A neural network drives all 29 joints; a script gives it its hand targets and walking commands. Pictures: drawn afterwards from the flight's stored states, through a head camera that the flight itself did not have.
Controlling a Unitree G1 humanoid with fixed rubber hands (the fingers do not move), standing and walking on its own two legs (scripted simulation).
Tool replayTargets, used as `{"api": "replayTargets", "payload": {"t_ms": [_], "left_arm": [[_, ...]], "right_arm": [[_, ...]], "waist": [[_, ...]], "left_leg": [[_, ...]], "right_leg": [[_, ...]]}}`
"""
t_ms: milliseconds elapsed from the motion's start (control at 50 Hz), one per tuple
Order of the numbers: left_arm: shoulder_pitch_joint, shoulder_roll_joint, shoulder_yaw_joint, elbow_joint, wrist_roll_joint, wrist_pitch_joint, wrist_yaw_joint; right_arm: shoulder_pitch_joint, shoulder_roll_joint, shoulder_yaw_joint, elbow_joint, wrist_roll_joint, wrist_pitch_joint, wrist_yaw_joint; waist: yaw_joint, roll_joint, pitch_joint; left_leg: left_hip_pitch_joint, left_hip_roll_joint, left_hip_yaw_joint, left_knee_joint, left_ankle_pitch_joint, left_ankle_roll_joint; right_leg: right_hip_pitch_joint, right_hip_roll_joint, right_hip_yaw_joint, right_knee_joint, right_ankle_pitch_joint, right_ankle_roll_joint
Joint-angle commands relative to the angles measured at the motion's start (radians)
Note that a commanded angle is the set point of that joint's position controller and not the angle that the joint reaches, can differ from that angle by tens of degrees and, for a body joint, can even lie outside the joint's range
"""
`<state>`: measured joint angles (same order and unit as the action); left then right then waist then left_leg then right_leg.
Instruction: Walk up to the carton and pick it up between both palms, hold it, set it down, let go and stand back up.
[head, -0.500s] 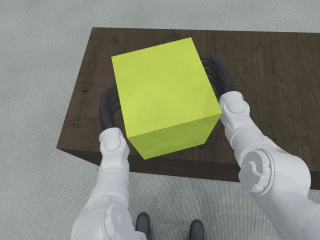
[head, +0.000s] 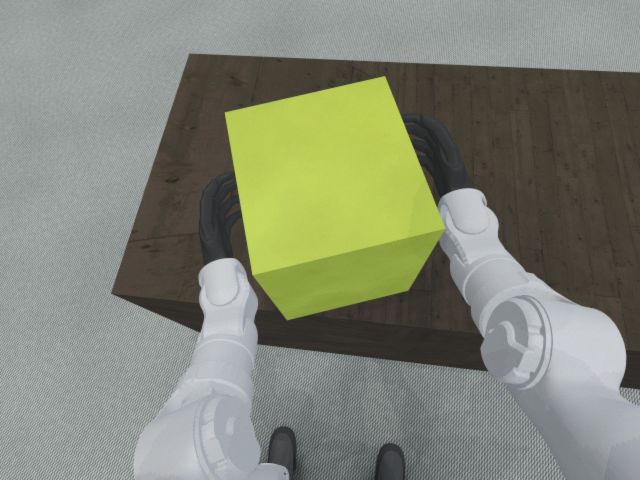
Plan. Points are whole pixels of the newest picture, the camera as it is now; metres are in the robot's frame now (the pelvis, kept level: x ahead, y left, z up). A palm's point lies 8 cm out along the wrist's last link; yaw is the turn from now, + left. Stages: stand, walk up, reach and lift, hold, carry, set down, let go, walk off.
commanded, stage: reach and lift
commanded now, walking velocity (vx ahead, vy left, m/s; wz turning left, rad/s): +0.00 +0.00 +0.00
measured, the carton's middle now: (329, 214) +0.46 +0.07 -0.07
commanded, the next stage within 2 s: none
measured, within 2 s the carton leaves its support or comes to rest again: leaves its support in 1.28 s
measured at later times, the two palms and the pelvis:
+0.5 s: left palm (218, 252) +0.37 +0.20 -0.03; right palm (448, 187) +0.47 -0.07 +0.00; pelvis -0.02 +0.00 +0.00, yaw +0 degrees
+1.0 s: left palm (220, 259) +0.36 +0.20 -0.03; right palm (455, 204) +0.45 -0.08 +0.00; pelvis -0.02 +0.00 -0.01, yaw +2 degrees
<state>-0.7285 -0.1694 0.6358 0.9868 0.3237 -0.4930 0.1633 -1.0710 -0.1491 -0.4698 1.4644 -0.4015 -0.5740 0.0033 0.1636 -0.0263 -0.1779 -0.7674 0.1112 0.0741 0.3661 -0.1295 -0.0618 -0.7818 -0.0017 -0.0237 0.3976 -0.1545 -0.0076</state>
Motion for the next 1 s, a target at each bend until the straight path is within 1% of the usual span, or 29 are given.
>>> {"api": "replayTargets", "payload": {"t_ms": [0, 20, 80, 100, 120, 160, 220, 240, 260, 300, 320, 340, 380, 420, 480, 500, 520, 580, 640, 660, 680, 700, 740, 780, 820, 860, 880, 920, 980], "left_arm": [[-0.301, -0.359, -0.25, 0.081, 0.084, -0.005, -0.099], [-0.298, -0.378, -0.245, 0.074, 0.081, -0.003, -0.099], [-0.302, -0.413, -0.264, 0.067, 0.08, -0.017, -0.093], [-0.281, -0.394, -0.246, 0.101, 0.099, -0.021, -0.095], [-0.291, -0.386, -0.267, 0.087, 0.092, -0.028, -0.092], [-0.3, -0.438, -0.321, 0.083, 0.06, -0.036, -0.094], [-0.342, -0.372, -0.26, 0.122, 0.089, -0.027, -0.085], [-0.35, -0.396, -0.303, 0.07, 0.07, -0.035, -0.082], [-0.367, -0.403, -0.314, 0.072, 0.051, -0.032, -0.074], [-0.305, -0.437, -0.339, 0.135, 0.036, -0.005, -0.074], [-0.309, -0.387, -0.284, 0.151, 0.058, -0.004, -0.077], [-0.293, -0.396, -0.295, 0.132, 0.047, -0.011, -0.082], [-0.286, -0.384, -0.329, 0.143, 0.031, 0.013, -0.095], [-0.293, -0.405, -0.362, 0.187, 0.006, 0.002, -0.111], [-0.365, -0.41, -0.363, 0.224, 0.005, -0.019, -0.121], [-0.395, -0.424, -0.397, 0.156, -0.021, -0.034, -0.118], [-0.357, -0.414, -0.393, 0.215, -0.02, -0.034, -0.116], [-0.397, -0.414, -0.418, 0.206, -0.044, -0.038, -0.129], [-0.453, -0.402, -0.404, 0.233, -0.057, -0.075, -0.126], [-0.436, -0.413, -0.415, 0.229, -0.05, -0.068, -0.119], [-0.402, -0.342, -0.306, 0.361, 0.014, -0.07, -0.132], [-0.404, -0.403, -0.409, 0.212, -0.041, -0.069, -0.133], [-0.44, -0.372, -0.373, 0.259, -0.039, -0.082, -0.13], [-0.452, -0.393, -0.409, 0.231, -0.051, -0.078, -0.125], [-0.439, -0.407, -0.426, 0.252, -0.069, -0.07, -0.121], [-0.405, -0.407, -0.446, 0.253, -0.084, -0.059, -0.125], [-0.424, -0.412, -0.452, 0.239, -0.084, -0.058, -0.123], [-0.381, -0.396, -0.466, 0.265, -0.09, -0.035, -0.136], [-0.383, -0.455, -0.543, 0.22, -0.138, -0.031, -0.115]], "right_arm": [[-0.294, 0.468, 0.194, 0.083, -0.108, -0.043, 0.106], [-0.302, 0.436, 0.172, 0.123, -0.128, -0.045, 0.11], [-0.297, 0.434, 0.16, 0.167, -0.137, -0.08, 0.117], [-0.294, 0.449, 0.179, 0.14, -0.135, -0.094, 0.114], [-0.297, 0.425, 0.191, 0.164, -0.142, -0.092, 0.111], [-0.299, 0.439, 0.196, 0.178, -0.145, -0.112, 0.111], [-0.324, 0.399, 0.16, 0.256, -0.14, -0.101, 0.12], [-0.332, 0.408, 0.157, 0.245, -0.122, -0.103, 0.119], [-0.357, 0.392, 0.164, 0.25, -0.122, -0.104, 0.121], [-0.324, 0.372, 0.166, 0.255, -0.121, -0.096, 0.123], [-0.309, 0.385, 0.164, 0.278, -0.121, -0.085, 0.121], [-0.28, 0.375, 0.165, 0.28, -0.12, -0.087, 0.115], [-0.295, 0.382, 0.203, 0.254, -0.088, -0.057, 0.107], [-0.257, 0.449, 0.237, 0.258, -0.085, -0.071, 0.092], [-0.306, 0.471, 0.226, 0.265, -0.093, -0.082, 0.082], [-0.335, 0.475, 0.252, 0.201, -0.08, -0.095, 0.073], [-0.32, 0.458, 0.267, 0.212, -0.079, -0.097, 0.073], [-0.321, 0.472, 0.265, 0.22, -0.083, -0.092, 0.063], [-0.333, 0.526, 0.292, 0.17, -0.077, -0.128, 0.056], [-0.318, 0.499, 0.307, 0.219, -0.062, -0.119, 0.051], [-0.322, 0.495, 0.253, 0.284, -0.084, -0.109, 0.058], [-0.26, 0.52, 0.276, 0.197, -0.058, -0.12, 0.044], [-0.375, 0.493, 0.287, 0.175, -0.047, -0.148, 0.055], [-0.348, 0.471, 0.292, 0.219, -0.05, -0.142, 0.058], [-0.338, 0.486, 0.295, 0.228, -0.048, -0.14, 0.062], [-0.276, 0.481, 0.33, 0.249, -0.023, -0.123, 0.054], [-0.321, 0.458, 0.317, 0.251, -0.017, -0.13, 0.066], [-0.276, 0.48, 0.318, 0.219, -0.026, -0.102, 0.051], [-0.278, 0.496, 0.389, 0.179, 0.028, -0.108, 0.065]], "waist": [[0.04, -0.16, -0.578], [0.014, -0.129, -0.575], [0.023, -0.074, -0.611], [0.053, -0.086, -0.597], [0.04, -0.106, -0.621], [0.014, -0.109, -0.656], [0.047, -0.068, -0.608], [0.024, -0.04, -0.66], [0.061, -0.015, -0.687], [0.043, -0.043, -0.685], [0.06, -0.07, -0.677], [0.031, -0.068, -0.683], [0.043, -0.07, -0.652], [0.016, -0.112, -0.678], [-0.006, -0.115, -0.649], [-0.027, -0.114, -0.713], [-0.001, -0.109, -0.671], [-0.037, -0.138, -0.684], [-0.019, -0.162, -0.742], [-0.04, -0.133, -0.748], [0.017, -0.139, -0.594], [-0.057, -0.152, -0.649], [-0.005, -0.117, -0.677], [-0.043, -0.114, -0.684], [-0.023, -0.105, -0.72], [-0.059, -0.087, -0.734], [-0.05, -0.064, -0.692], [-0.055, -0.091, -0.684], [-0.054, -0.053, -0.781]], "left_leg": [[-0.085, -0.112, 0.141, -0.003, 0.258, 0.064], [-0.102, -0.105, 0.137, -0.008, 0.268, 0.048], [0.054, -0.09, 0.115, 0.026, 0.391, 0.046], [0.039, -0.101, 0.12, 0.025, 0.379, 0.04], [0.019, -0.1, 0.128, 0.02, 0.365, 0.048], [0.071, -0.09, 0.105, 0.028, 0.427, 0.043], [0.111, -0.086, 0.118, 0.04, 0.366, 0.054], [0.178, -0.08, 0.106, 0.066, 0.437, 0.047], [0.225, -0.079, 0.106, 0.076, 0.496, 0.034], [0.291, -0.069, 0.092, 0.083, 0.5, 0.039], [0.265, -0.082, 0.091, 0.084, 0.493, 0.042], [0.242, -0.08, 0.097, 0.087, 0.487, 0.043], [0.187, -0.079, 0.105, 0.073, 0.429, 0.054], [0.097, -0.106, 0.107, 0.076, 0.407, 0.05], [0.051, -0.108, 0.105, 0.046, 0.264, 0.064], [0.052, -0.107, 0.099, 0.054, 0.304, 0.053], [0.048, -0.109, 0.096, 0.057, 0.319, 0.044], [0.032, -0.111, 0.098, 0.046, 0.299, 0.061], [-0.037, -0.118, 0.091, 0.06, 0.243, 0.062], [-0.03, -0.116, 0.093, 0.052, 0.272, 0.06], [-0.074, -0.118, 0.1, 0.032, 0.148, 0.075], [-0.004, -0.124, 0.097, 0.042, 0.228, 0.062], [-0.039, -0.127, 0.097, 0.06, 0.206, 0.064], [0.028, -0.114, 0.077, 0.061, 0.273, 0.057], [0.027, -0.109, 0.077, 0.072, 0.283, 0.058], [0.088, -0.107, 0.061, 0.104, 0.333, 0.045], [0.103, -0.11, 0.06, 0.097, 0.319, 0.04], [0.102, -0.123, 0.046, 0.11, 0.301, 0.044], [0.184, -0.102, 0.021, 0.137, 0.416, 0.028]], "right_leg": [[0.74, 0.015, -0.036, 0.125, 0.775, 0.006], [0.752, 0.007, -0.036, 0.126, 0.772, -0.001], [0.608, 0.036, -0.062, 0.105, 0.672, -0.001], [0.63, 0.042, -0.067, 0.088, 0.702, -0.007], [0.645, 0.042, -0.073, 0.112, 0.743, 0.002], [0.603, 0.065, -0.086, 0.117, 0.692, 0.003], [0.467, 0.062, -0.091, 0.091, 0.518, -0.001], [0.436, 0.064, -0.089, 0.089, 0.51, -0.012], [0.391, 0.081, -0.098, 0.079, 0.485, -0.012], [0.353, 0.1, -0.12, 0.072, 0.439, -0.019], [0.349, 0.093, -0.114, 0.056, 0.442, -0.008], [0.384, 0.081, -0.104, 0.065, 0.483, -0.012], [0.442, 0.084, -0.094, 0.077, 0.503, -0.002], [0.554, 0.065, -0.082, 0.103, 0.666, -0.003], [0.564, 0.057, -0.088, 0.124, 0.607, 0.013], [0.62, 0.055, -0.095, 0.124, 0.656, 0.011], [0.598, 0.064, -0.09, 0.126, 0.677, 0.016], [0.624, 0.055, -0.078, 0.126, 0.716, 0.024], [0.658, 0.048, -0.068, 0.164, 0.763, 0.038], [0.673, 0.04, -0.059, 0.162, 0.797, 0.038], [0.612, 0.026, -0.047, 0.152, 0.663, 0.037], [0.657, 0.036, -0.061, 0.142, 0.709, 0.044], [0.621, 0.023, -0.054, 0.164, 0.721, 0.041], [0.587, 0.037, -0.065, 0.161, 0.71, 0.034], [0.576, 0.046, -0.059, 0.168, 0.727, 0.024], [0.559, 0.054, -0.066, 0.164, 0.744, 0.023], [0.501, 0.061, -0.079, 0.146, 0.661, 0.024], [0.536, 0.055, -0.078, 0.141, 0.672, 0.023], [0.489, 0.085, -0.084, 0.164, 0.692, 0.02]]}}
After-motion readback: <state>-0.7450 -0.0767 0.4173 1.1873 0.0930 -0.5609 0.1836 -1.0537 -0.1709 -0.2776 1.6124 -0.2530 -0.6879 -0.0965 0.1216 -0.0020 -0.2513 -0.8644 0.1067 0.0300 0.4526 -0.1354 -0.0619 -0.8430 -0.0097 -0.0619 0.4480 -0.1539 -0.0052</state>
